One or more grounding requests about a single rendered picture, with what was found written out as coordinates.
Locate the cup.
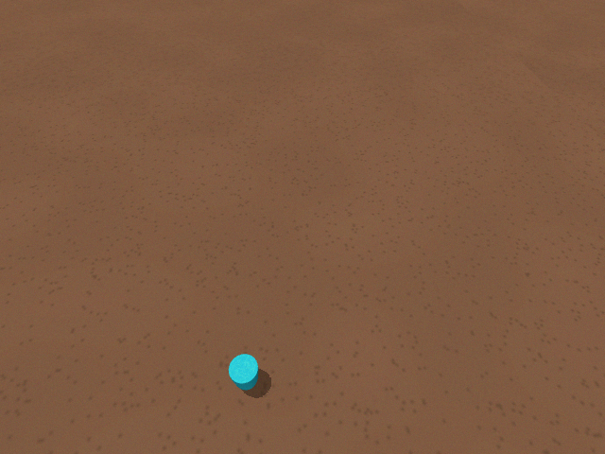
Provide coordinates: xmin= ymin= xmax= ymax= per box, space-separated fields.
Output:
xmin=229 ymin=354 xmax=258 ymax=390

